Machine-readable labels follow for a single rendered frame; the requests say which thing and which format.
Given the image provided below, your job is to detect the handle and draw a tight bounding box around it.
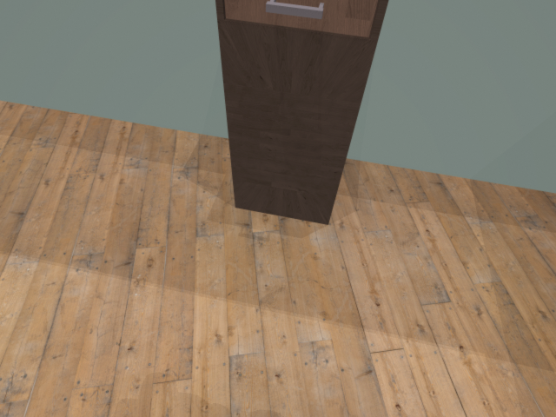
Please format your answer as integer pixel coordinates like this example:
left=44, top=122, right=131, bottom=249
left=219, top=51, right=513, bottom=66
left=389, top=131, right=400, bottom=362
left=266, top=0, right=324, bottom=19

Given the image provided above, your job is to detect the drawer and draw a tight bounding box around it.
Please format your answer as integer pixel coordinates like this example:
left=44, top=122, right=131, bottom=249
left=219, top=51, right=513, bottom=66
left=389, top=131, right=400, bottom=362
left=224, top=0, right=378, bottom=37

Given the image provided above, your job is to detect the cabinet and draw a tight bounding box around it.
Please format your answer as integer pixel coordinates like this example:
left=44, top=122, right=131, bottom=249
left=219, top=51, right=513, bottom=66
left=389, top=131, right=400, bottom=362
left=215, top=0, right=388, bottom=225

